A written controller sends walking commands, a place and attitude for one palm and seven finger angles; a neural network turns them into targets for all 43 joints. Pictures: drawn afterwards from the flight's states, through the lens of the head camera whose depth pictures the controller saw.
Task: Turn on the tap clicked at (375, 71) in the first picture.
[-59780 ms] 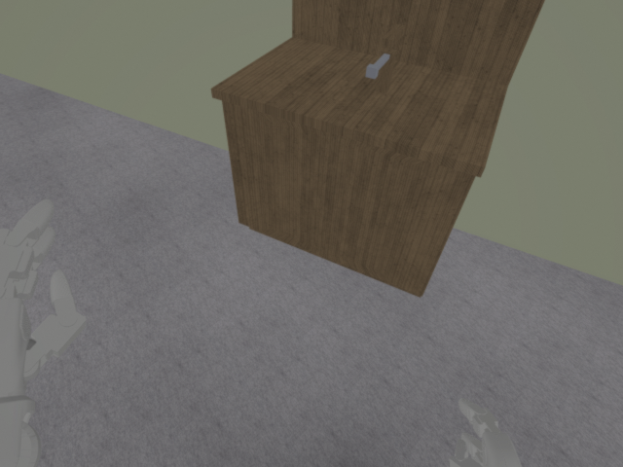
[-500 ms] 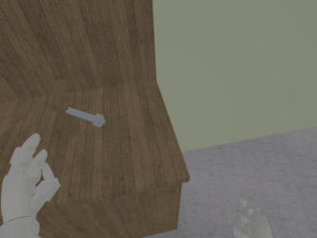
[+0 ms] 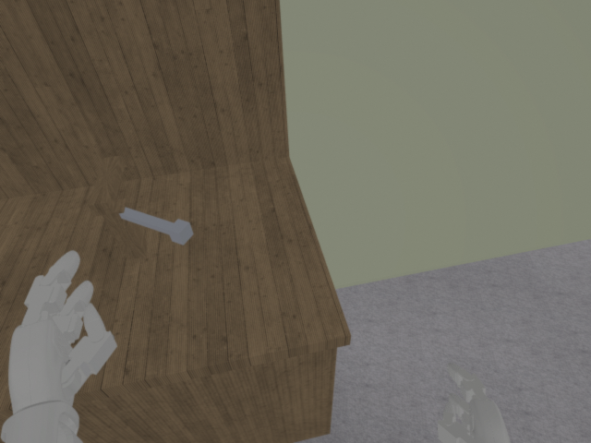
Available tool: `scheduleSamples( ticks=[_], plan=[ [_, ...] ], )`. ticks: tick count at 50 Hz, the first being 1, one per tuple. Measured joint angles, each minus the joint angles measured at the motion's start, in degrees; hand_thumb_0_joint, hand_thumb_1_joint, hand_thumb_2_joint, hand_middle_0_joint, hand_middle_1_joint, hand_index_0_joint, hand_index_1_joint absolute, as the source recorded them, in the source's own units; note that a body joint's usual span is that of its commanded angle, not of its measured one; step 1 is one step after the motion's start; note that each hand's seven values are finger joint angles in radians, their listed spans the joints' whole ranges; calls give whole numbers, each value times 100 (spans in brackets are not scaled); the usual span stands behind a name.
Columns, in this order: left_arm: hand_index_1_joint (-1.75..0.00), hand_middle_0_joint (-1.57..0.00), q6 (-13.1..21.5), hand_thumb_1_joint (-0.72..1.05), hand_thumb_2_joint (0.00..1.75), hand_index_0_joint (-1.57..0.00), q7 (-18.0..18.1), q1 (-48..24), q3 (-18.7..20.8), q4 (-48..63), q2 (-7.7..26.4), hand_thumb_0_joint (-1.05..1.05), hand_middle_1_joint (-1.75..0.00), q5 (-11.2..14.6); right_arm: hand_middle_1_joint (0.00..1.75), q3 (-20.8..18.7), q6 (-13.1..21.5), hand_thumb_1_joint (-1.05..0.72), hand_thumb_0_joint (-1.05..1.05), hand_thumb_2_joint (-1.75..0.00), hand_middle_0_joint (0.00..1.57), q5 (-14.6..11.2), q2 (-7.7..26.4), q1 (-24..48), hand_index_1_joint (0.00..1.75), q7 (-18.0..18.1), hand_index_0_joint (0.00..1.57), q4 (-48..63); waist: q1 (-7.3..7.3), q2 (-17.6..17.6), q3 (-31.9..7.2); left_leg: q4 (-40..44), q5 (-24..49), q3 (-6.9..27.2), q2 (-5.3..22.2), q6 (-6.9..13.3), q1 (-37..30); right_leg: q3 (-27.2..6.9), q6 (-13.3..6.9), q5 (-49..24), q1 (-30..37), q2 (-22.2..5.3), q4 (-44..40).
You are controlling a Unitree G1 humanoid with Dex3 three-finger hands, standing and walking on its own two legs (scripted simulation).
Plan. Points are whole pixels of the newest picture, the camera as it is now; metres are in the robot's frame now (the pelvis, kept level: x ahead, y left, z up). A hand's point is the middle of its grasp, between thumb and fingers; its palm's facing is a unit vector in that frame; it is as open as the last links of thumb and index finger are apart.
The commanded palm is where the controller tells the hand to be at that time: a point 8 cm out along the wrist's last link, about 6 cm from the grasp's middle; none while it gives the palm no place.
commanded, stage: reach beside the lever's end, fingers flat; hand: left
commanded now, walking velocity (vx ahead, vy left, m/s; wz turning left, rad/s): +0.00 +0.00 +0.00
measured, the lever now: (180, 231) +0.41 +0.25 +0.06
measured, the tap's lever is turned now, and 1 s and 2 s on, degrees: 54 54 54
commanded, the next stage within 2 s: none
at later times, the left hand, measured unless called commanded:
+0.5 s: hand (106, 317) +0.22 +0.26 +0.12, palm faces +0.51 -0.85 -0.13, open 7.4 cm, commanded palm +0.17 +0.30 +0.12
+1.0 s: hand (88, 306) +0.24 +0.30 +0.10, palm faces +0.55 -0.83 -0.12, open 7.5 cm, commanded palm +0.20 +0.35 +0.10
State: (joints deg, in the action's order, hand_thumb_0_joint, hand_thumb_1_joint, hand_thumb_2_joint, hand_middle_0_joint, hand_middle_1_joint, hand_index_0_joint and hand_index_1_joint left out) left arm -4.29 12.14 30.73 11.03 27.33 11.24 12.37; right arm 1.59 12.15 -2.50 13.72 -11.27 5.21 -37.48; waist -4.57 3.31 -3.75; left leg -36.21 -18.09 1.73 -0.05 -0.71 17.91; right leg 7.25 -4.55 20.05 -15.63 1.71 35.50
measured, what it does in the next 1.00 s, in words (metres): stands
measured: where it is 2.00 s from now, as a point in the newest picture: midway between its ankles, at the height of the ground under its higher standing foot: outside the picture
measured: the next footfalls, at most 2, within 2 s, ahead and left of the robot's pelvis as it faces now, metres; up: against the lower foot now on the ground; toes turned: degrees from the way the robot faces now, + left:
none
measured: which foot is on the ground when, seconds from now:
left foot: down 0.00-1.00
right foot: down 0.00-1.00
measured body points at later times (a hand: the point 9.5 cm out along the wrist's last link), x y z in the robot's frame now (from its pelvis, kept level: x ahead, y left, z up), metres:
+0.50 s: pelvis +0.00 +0.01 +0.00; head -0.01 -0.02 +0.45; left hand +0.18 +0.30 +0.12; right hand +0.19 -0.22 -0.08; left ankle +0.01 +0.13 -0.72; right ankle -0.01 -0.06 -0.72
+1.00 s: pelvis +0.00 +0.02 +0.00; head +0.01 +0.00 +0.45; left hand +0.20 +0.35 +0.10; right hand +0.18 -0.22 -0.09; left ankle +0.01 +0.13 -0.72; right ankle -0.01 -0.06 -0.72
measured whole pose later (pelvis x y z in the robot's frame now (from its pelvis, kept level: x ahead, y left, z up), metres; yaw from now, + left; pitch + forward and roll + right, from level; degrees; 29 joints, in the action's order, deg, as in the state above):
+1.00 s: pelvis +0.00 +0.02 +0.00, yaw -1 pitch +3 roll +0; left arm 3.7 8.2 14.0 20.3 1.7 14.3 13.5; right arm 0.8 10.9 -2.5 13.8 -10.1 5.8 -40.5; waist -3.0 2.3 -2.6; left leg -35.9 -17.6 0.8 -0.6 0.5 20.9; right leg 6.3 -3.3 18.9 -18.6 1.1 34.7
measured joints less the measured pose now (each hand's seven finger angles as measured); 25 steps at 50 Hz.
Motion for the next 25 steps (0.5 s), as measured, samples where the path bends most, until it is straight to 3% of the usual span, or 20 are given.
scheduleSamples(
  ticks=[19,25],
  plan=[
    [-30,-20,116,90,90,-21,-4,-992,364,-1153,171,2,-30,71,30,2,11,-90,1,-90,20,-42,-10,154,30,74,20,-279,74,13,152,30,102,40,34,-1,81,38,-5,-149,-28,41,-133],
    [-30,-20,199,90,90,-21,-88,-1013,387,-1286,154,2,-30,66,30,-18,-7,-90,1,-90,20,-15,0,115,30,47,20,-216,114,-35,128,123,109,-54,3,33,69,-56,30,-142,-82,5,-139]
  ],
)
